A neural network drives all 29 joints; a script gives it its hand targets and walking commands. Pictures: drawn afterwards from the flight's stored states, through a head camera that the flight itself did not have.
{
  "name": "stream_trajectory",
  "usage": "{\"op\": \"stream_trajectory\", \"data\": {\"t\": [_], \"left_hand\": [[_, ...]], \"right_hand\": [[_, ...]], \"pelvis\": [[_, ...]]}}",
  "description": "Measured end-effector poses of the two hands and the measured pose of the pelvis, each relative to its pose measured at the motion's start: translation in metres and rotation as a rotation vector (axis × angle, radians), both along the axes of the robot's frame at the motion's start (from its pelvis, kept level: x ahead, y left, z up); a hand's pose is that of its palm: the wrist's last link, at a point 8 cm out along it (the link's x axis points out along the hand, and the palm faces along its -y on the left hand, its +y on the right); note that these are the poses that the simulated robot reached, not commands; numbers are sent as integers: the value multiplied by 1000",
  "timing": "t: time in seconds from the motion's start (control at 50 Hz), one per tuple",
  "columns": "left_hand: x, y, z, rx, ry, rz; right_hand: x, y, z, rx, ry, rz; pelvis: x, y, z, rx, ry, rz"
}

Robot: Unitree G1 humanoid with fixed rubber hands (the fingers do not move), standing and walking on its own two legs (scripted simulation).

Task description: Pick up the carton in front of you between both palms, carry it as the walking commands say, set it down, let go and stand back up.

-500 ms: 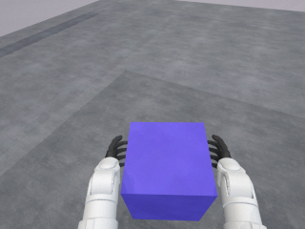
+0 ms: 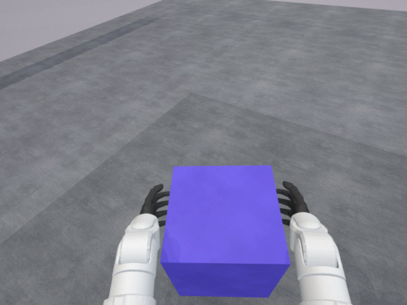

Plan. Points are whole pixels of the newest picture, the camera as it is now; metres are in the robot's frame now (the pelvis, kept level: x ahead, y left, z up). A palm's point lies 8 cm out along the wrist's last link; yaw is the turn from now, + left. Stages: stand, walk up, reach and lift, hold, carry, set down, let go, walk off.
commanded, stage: set down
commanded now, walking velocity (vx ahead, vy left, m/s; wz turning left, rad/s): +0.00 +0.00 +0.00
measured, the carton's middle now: (222, 234) +0.29 +0.01 -0.05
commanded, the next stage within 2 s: none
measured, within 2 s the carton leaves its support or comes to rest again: neither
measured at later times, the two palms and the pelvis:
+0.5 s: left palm (156, 232) +0.31 +0.17 -0.08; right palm (277, 222) +0.34 -0.13 -0.08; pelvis -0.03 -0.04 -0.04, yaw +5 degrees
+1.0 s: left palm (172, 243) +0.37 +0.16 -0.26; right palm (269, 243) +0.37 -0.14 -0.26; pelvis -0.04 +0.00 -0.18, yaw +6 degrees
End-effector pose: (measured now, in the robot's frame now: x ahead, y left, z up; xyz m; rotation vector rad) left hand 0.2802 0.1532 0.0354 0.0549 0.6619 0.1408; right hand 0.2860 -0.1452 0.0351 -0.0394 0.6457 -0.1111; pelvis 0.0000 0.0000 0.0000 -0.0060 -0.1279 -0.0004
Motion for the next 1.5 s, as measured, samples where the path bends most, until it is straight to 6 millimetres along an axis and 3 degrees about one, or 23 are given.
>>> {"op": "stream_trajectory", "data": {"t": [0.14, 0.26, 0.34, 0.42, 0.5, 0.6, 0.66, 0.78, 1.02, 1.5], "left_hand": [[2, -9, -5, -18, 7, 22], [14, -3, -17, -17, 11, 62], [20, 6, -34, -10, 30, 91], [25, 12, -67, 3, 53, 95], [32, 13, -113, 22, 59, 65], [43, 13, -174, 18, 41, 38], [51, 14, -203, 1, 15, 36], [68, 14, -235, -40, -33, 47], [88, 9, -297, -53, 14, 48], [122, -8, -455, -33, 30, 8]], "right_hand": [[5, -8, -5, 37, 7, -18], [30, -2, -14, 71, 11, 0], [47, 8, -31, 65, 30, 35], [55, 15, -65, 53, 51, 56], [55, 16, -114, 41, 54, 50], [55, 14, -179, 42, 34, 20], [58, 14, -208, 49, 8, 1], [70, 14, -239, 59, -40, -20], [89, 8, -299, 47, 4, -30], [113, -9, -459, 52, 20, -55]], "pelvis": [[-14, -11, -5, 3, -16, 37], [-22, -23, -13, 5, 6, 76], [-24, -29, -20, 3, 63, 82], [-27, -34, -29, -2, 165, 91], [-32, -35, -44, -6, 297, 92], [-39, -31, -72, -8, 481, 87], [-42, -26, -92, -8, 578, 86], [-43, -15, -129, -11, 698, 85], [-45, -3, -184, -16, 820, 86], [-73, -17, -305, -5, 924, 108]]}}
